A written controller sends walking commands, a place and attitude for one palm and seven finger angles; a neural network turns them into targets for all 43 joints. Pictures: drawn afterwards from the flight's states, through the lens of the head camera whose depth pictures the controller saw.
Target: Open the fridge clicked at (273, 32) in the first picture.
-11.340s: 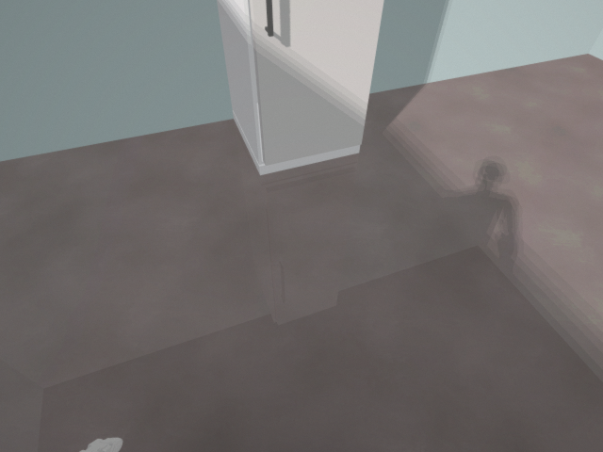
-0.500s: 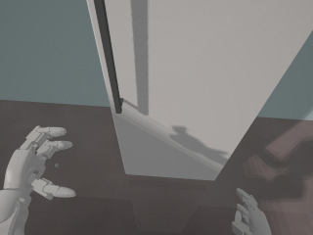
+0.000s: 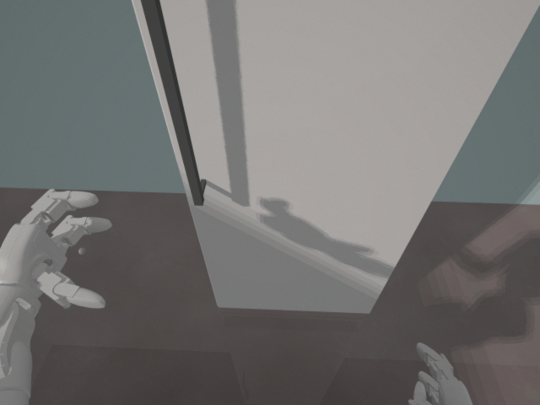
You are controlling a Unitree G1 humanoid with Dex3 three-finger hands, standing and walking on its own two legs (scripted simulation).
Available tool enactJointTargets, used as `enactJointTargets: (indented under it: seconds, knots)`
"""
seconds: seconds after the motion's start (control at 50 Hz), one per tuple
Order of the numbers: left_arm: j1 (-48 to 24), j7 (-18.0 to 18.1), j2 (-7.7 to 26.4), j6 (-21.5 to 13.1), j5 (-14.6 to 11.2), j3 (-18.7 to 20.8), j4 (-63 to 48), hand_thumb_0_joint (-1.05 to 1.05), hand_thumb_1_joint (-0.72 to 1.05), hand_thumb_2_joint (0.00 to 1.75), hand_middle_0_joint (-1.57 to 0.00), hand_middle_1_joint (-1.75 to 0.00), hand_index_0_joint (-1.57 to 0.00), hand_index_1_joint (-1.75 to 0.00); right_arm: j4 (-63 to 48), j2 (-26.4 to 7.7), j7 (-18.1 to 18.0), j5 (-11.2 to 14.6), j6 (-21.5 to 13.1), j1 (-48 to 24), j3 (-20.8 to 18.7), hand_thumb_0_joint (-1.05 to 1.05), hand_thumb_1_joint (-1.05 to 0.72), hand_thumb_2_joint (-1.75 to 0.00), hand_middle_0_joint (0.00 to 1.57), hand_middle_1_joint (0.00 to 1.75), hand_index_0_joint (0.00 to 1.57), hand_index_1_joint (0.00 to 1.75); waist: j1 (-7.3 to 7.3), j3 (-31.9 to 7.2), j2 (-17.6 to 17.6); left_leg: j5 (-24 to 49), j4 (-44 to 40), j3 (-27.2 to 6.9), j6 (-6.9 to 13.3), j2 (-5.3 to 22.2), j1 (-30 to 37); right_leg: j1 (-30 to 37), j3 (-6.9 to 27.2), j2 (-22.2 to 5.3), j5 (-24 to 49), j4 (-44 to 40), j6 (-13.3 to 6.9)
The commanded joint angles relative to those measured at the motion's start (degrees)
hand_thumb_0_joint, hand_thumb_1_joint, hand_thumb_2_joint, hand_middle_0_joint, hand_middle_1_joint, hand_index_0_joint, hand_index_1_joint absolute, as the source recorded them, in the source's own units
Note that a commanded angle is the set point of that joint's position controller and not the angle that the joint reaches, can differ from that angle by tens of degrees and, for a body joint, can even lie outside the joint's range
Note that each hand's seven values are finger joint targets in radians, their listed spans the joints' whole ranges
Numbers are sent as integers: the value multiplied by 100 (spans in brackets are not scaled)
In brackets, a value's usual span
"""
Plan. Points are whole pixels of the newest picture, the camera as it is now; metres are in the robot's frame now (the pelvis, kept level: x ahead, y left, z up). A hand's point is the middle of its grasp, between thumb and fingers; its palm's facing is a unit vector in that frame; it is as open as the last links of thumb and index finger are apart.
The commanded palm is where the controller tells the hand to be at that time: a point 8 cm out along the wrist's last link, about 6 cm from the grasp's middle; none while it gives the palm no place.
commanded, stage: raise the hand to about handle height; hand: left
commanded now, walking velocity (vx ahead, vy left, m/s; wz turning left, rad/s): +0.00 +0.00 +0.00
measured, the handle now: (179, 100) +0.51 +0.19 +0.20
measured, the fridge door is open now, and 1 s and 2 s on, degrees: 0 0 0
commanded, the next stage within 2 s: move the hooked fingers beside the handle in 0.32 s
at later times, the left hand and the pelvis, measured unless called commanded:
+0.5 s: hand (85, 257) +0.27 +0.27 +0.11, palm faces +0.08 -1.00 -0.03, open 14.0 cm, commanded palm +0.25 +0.32 +0.11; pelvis +0.00 -0.01 +0.00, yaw +0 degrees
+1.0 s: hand (108, 222) +0.33 +0.26 +0.11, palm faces +0.05 -1.00 -0.01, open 14.0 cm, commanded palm +0.30 +0.31 +0.10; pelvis -0.01 +0.00 +0.00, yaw -1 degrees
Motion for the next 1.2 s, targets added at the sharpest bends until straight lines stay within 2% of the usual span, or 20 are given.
enactJointTargets:
  seconds: [0.0, 0.04, 0.1, 0.38, 0.44, 0.48, 0.5, 0.58, 0.66, 0.7, 0.74, 0.82, 0.84, 0.88, 0.94, 0.98, 1.02, 1.06, 1.12, 1.18]
  knots:
    - [-1140, 74, 1501, -441, -76, 593, -1371, 0, -50, 30, -30, -120, -30, -120, -945, -718, -24, -30, -356, -487, -327, 0, -90, -90, 20, 30, 20, 30, 141, -1080, 312, 1489, -752, -242, -59, -59, -46, 937, 213, 171, 852, -406, -131]
    - [-1153, 155, 1560, -545, -82, 645, -1518, 0, -50, 30, -30, -120, -30, -120, -909, -712, -27, -47, -368, -465, -334, 0, -90, -90, 20, 30, 20, 30, 137, -1075, 204, 1528, -738, -228, -45, -43, -29, 1021, 238, 179, 899, -435, -130]
    - [-1178, 173, 1443, -604, -45, 560, -1480, 0, -50, 30, -30, -120, -30, -120, -864, -686, -65, -32, -380, -464, -335, 0, -90, -90, 20, 30, 20, 30, 90, -1066, 404, 1544, -769, -199, -48, -54, 37, 982, 239, 174, 966, -438, -120]
    - [-1239, 24, 1345, -484, -78, 434, -1124, 0, -50, 30, -30, -120, -30, -120, -853, -708, -114, -6, -391, -519, -304, 0, -90, -90, 20, 30, 20, 30, 62, -883, 139, 1229, -801, -201, -30, -67, -88, 936, 265, 165, 702, -520, -97]
    - [-1431, 55, 1607, -500, -45, 605, -1060, 0, -50, 30, -30, -120, -30, -120, -796, -741, -120, -34, -369, -460, -300, 0, -90, -90, 20, 30, 20, 30, 64, -898, 81, 1285, -750, -204, -30, -59, -142, 952, 280, 172, 752, -510, -104]
    - [-1803, 24, 1431, -520, -56, 423, -902, 0, -50, 30, -30, -120, -30, -120, -771, -720, -155, -4, -361, -479, -301, 0, -90, -90, 20, 30, 20, 30, -45, -827, 130, 1147, -737, -184, -22, -70, -136, 825, 315, 158, 656, -531, -82]
    - [-1941, 41, 1584, -550, -14, 507, -848, 0, -50, 30, -30, -120, -30, -120, -742, -736, -170, -4, -347, -451, -304, 0, -90, -90, 20, 30, 20, 30, -37, -874, 194, 1108, -739, -196, -35, -74, -157, 817, 312, 153, 590, -519, -86]
    - [-2301, 4, 1440, -609, 34, 256, -734, 0, -50, 30, -30, -120, -30, -120, -753, -719, -180, -3, -353, -439, -298, 0, -90, -90, 20, 30, 20, 30, -67, -1064, 340, 1136, -721, -213, -30, -79, -39, 797, 313, 150, 635, -467, -104]
    - [-2382, -15, 1503, -594, 56, 276, -350, 0, -50, 30, -30, -120, -30, -120, -746, -747, -157, -6, -290, -394, -295, 0, -90, -90, 20, 30, 20, 30, -47, -1116, 130, 1200, -701, -202, -30, -75, -175, 858, 323, 140, 743, -425, -103]
    - [-2440, 23, 1693, -591, 86, 446, -196, 0, -50, 30, -30, -120, -30, -120, -752, -757, -142, -11, -246, -367, -301, 0, -90, -90, 20, 30, 20, 30, -11, -1124, 252, 1228, -708, -197, -49, -84, -250, 865, 319, 132, 764, -402, -113]
    - [-2357, 31, 1870, -590, 79, 627, 25, 0, -50, 30, -30, -120, -30, -120, -759, -794, -115, -40, -199, -316, -305, 0, -90, -90, 20, 30, 20, 30, 54, -1121, 10, 1330, -673, -185, -38, -73, -381, 1000, 335, 140, 887, -373, -129]
    - [-2972, 21, 1762, -676, 160, 392, 151, 0, -50, 30, -30, -120, -30, -120, -739, -787, -114, -4, -130, -229, -327, 0, -90, -90, 20, 30, 20, 30, -108, -1189, 319, 1173, -659, -159, -47, -71, -302, 700, 341, 152, 746, -367, -107]
    - [-3022, 20, 1766, -694, 146, 380, 220, 0, -50, 30, -30, -120, -30, -120, -750, -800, -108, -17, -114, -190, -329, 0, -90, -90, 20, 30, 20, 30, -97, -1188, 88, 1199, -641, -173, -33, -63, -347, 776, 340, 172, 755, -356, -116]
    - [-3193, 10, 1755, -771, 180, 326, 218, 0, -50, 30, -30, -120, -30, -120, -745, -806, -101, -8, -96, -149, -345, 0, -90, -90, 20, 30, 20, 30, -115, -1390, 288, 1249, -634, -168, -36, -70, -260, 773, 351, 170, 833, -316, -120]
    - [-2985, 41, 1798, -821, 170, 427, 250, 0, -50, 30, -30, -120, -30, -120, -741, -815, -73, -41, -52, -62, -367, 0, -90, -90, 20, 30, 20, 30, -29, -1581, 187, 1595, -603, -190, -41, -61, -206, 942, 309, 189, 1185, -235, -146]
    - [-3000, 33, 1700, -776, 186, 340, 379, 0, -50, 30, -30, -120, -30, -120, -733, -813, -55, -20, -6, -57, -365, 0, -90, -90, 20, 30, 20, 30, -75, -1447, 200, 1527, -635, -149, -45, -58, -284, 821, 309, 185, 1192, -257, -118]
    - [-3182, 94, 1853, -764, 232, 451, 509, 0, -50, 30, -30, -120, -30, -120, -700, -833, -53, -22, 44, -18, -377, 0, -90, -90, 20, 30, 20, 30, -81, -1310, 188, 1388, -669, -188, -59, -55, -378, 719, 293, 185, 1013, -269, -126]
    - [-3362, 128, 1850, -769, 272, 397, 581, 0, -50, 30, -30, -120, -30, -120, -731, -837, -47, -24, 88, -3, -365, 0, -90, -90, 20, 30, 20, 30, -112, -1349, 70, 1338, -674, -184, -40, -51, -405, 756, 310, 194, 963, -272, -126]
    - [-3801, 179, 1678, -869, 335, 145, 542, 0, -50, 30, -30, -120, -30, -120, -690, -815, -59, -15, 125, 56, -374, 0, -90, -90, 20, 30, 20, 30, -215, -1396, 307, 1303, -651, -189, -50, -44, -246, 543, 304, 204, 900, -270, -127]
    - [-3842, 202, 1862, -951, 356, 321, 799, 0, -50, 30, -30, -120, -30, -120, -649, -851, -57, -38, 186, 137, -386, 0, -90, -90, 20, 30, 20, 30, -168, -1566, 108, 1447, -622, -203, -49, -37, -312, 720, 313, 213, 1080, -208, -133]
